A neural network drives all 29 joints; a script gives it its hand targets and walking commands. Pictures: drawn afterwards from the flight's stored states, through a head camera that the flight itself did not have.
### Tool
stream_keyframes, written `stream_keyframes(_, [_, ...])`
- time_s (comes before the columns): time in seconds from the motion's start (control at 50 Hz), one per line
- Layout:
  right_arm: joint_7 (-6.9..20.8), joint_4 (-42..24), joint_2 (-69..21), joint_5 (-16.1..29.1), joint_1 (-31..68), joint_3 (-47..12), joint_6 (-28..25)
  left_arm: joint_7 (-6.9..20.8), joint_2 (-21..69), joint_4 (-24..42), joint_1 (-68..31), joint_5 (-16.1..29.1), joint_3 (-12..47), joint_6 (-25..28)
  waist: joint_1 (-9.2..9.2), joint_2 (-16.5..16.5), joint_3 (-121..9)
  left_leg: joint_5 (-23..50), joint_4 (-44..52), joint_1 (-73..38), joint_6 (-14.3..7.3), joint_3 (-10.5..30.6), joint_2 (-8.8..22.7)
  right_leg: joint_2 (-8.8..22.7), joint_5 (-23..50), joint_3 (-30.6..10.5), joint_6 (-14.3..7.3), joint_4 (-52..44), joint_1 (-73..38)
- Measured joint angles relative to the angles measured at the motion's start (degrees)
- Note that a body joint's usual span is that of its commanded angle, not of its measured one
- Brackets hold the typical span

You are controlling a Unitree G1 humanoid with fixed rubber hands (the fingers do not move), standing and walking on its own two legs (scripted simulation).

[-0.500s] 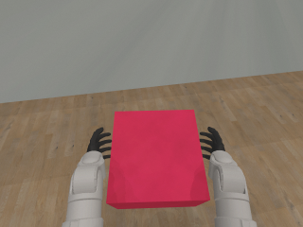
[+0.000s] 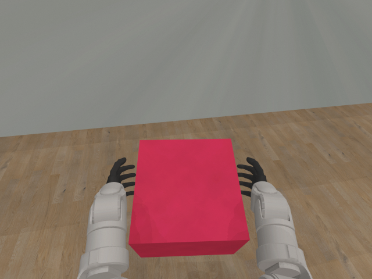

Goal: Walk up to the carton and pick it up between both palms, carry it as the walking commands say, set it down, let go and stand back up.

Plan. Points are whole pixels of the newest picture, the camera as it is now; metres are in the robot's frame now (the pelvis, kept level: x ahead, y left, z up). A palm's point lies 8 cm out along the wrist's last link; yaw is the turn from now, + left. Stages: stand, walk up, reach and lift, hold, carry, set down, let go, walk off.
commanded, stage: set down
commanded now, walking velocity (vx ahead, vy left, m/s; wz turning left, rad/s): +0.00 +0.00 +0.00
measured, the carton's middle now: (186, 197) +0.32 +0.02 -0.03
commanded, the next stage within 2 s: none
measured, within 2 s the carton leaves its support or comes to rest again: neither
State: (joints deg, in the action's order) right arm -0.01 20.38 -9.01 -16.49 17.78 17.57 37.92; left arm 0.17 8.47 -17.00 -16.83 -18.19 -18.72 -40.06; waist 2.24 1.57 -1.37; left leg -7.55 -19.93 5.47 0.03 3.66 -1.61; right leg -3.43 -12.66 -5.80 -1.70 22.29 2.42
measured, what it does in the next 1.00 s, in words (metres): lowers itself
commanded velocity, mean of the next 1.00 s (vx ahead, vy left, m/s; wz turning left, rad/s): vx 0.00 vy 0.00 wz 0.00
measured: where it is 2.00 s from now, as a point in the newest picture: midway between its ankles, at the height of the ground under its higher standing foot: outside the picture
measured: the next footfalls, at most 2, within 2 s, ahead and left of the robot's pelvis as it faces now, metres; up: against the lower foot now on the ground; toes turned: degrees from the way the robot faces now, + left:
none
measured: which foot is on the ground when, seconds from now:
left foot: down 0.00-1.00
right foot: down 0.00-1.00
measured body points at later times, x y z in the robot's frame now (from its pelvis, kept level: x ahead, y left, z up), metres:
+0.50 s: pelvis +0.00 +0.02 -0.01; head +0.04 +0.03 +0.44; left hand +0.31 +0.20 -0.03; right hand +0.33 -0.14 -0.03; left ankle +0.05 +0.12 -0.74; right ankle +0.00 -0.10 -0.74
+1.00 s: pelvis -0.02 +0.01 -0.06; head +0.13 +0.01 +0.37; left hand +0.34 +0.20 -0.12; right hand +0.36 -0.13 -0.12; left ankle +0.05 +0.12 -0.74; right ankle +0.00 -0.10 -0.74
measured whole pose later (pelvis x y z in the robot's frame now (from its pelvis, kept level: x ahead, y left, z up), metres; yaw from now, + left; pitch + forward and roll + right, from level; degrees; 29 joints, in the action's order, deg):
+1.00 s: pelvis -0.02 +0.01 -0.06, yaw +0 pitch +26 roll +0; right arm -1.1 29.5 -9.3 -16.1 27.9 23.8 15.6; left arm 1.1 8.1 -26.3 -27.1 -17.2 -27.1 -17.1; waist 2.8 1.4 -7.3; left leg -14.0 -46.3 57.7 0.4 3.9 -2.6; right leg -4.8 -19.4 -4.6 -0.6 48.7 54.7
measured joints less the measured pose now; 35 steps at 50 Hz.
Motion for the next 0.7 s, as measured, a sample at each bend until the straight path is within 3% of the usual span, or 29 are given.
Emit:
stream_keyframes(0.1, [1.6, 8.2, 0.1, -3.0, 5.2, 4.0, -1.9, 1.3, -1.3, -7.3, -5.0, -2.0, -3.6, 1.0, -0.12, -0.2, 0.4, -1.3, -3.0, 0.6, -0.3, 0.3, -0.6, 0.5, -1.2, 0.5, 0.3, 2.1, 0.0])
stream_keyframes(0.22, [3.0, 11.9, 1.6, -4.7, 7.0, 5.9, -4.3, 0.8, -0.1, -10.5, -6.3, -3.2, -4.5, 3.4, -0.21, -0.4, 1.3, -2.1, -4.1, 1.7, -1.1, -0.5, -1.1, 1.0, -1.6, 0.0, 1.2, 2.7, 1.1])
stream_keyframes(0.44, [3.0, 11.1, 1.4, -3.1, 4.5, 5.5, -13.0, -1.9, 1.5, -8.2, -2.7, -1.5, -3.5, 11.9, -0.03, -0.1, 2.6, -2.1, -6.1, 11.5, -1.4, -1.4, -1.1, 0.9, -1.6, -0.9, 1.7, 5.2, 11.4])
stream_keyframes(0.7, [0.7, 9.0, -0.2, -1.5, 5.6, 5.9, -20.4, -1.2, 1.2, -8.4, -4.7, -0.1, -5.4, 20.8, -0.15, -0.4, 0.2, -2.9, -13.3, 30.4, -0.6, -0.3, -1.1, 0.0, -3.0, 0.3, 1.4, 13.1, 30.3])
